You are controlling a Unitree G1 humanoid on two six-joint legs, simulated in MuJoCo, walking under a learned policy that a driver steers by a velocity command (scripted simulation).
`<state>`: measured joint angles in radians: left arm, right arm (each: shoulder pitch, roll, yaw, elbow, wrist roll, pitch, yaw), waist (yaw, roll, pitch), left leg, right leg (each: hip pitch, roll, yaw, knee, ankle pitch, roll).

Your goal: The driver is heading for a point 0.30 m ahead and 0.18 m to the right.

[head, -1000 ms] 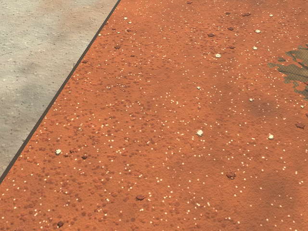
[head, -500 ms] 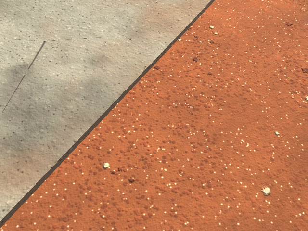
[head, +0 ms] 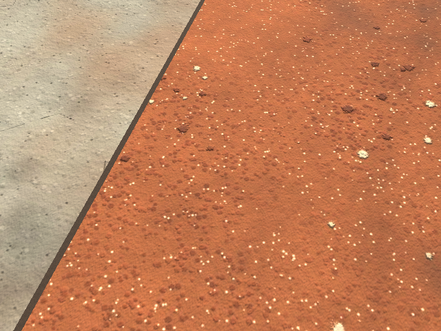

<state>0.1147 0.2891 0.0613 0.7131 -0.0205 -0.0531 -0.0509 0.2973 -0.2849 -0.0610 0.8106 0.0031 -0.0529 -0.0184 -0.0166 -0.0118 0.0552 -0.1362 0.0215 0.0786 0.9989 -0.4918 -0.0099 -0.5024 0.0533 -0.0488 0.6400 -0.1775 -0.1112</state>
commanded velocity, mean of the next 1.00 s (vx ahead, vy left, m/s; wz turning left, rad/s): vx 0.24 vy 0.00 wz -0.27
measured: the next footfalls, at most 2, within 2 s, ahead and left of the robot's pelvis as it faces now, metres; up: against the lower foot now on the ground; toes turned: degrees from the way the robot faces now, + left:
left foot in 0.38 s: +0.44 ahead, +0.11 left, +0.00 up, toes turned -15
right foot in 0.72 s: +0.34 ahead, -0.13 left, +0.00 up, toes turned -13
